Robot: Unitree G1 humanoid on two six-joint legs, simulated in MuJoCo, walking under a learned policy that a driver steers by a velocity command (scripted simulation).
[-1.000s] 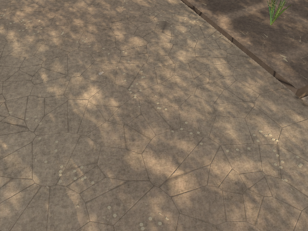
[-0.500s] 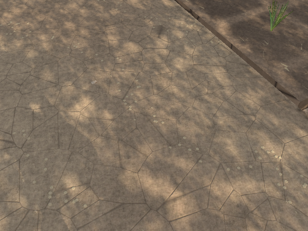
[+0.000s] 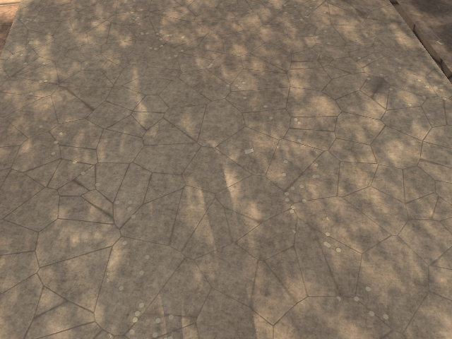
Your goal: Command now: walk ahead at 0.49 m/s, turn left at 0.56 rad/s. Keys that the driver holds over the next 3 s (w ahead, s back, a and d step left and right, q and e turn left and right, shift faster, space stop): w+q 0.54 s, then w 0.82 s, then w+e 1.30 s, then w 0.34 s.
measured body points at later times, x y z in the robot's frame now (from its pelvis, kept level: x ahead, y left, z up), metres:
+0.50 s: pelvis +0.27 +0.07 +0.00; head +0.30 +0.09 +0.45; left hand +0.35 +0.36 -0.12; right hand +0.38 -0.19 -0.12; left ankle +0.24 +0.11 -0.74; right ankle +0.42 -0.08 -0.67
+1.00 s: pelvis +0.57 +0.11 +0.00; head +0.59 +0.10 +0.45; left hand +0.48 +0.36 -0.12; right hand +0.77 -0.08 -0.13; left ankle +0.53 +0.24 -0.67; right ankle +0.59 +0.04 -0.74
